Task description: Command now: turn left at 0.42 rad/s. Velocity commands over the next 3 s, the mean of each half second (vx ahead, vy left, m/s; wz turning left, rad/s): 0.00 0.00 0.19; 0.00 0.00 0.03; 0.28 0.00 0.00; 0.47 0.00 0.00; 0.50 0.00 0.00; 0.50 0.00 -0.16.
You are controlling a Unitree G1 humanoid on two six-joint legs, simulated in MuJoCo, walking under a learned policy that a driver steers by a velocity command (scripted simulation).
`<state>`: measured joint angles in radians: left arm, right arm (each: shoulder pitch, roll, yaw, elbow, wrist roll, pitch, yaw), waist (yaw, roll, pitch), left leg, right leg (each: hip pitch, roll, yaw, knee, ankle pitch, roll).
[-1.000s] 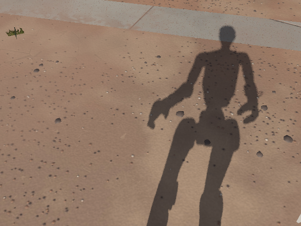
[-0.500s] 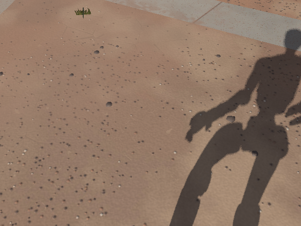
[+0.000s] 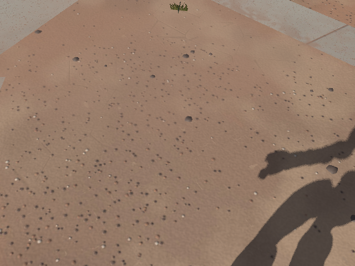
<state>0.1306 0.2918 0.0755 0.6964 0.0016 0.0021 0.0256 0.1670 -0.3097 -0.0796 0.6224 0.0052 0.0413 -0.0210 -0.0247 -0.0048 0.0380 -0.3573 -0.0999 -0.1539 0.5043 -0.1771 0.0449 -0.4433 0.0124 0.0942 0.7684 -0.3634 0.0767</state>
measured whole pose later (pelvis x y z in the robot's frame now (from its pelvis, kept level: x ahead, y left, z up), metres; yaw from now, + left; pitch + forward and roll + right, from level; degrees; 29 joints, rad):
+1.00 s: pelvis +0.00 +0.02 +0.00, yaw +5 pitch -2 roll +0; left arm 0.24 0.25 0.04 0.93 0.00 0.00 0.05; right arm 0.22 -0.22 -0.03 0.87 -0.01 0.00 -0.02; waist 0.02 0.00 0.04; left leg -0.17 -0.03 -0.06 0.51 -0.31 0.01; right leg -0.21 -0.05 0.04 0.49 -0.25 0.06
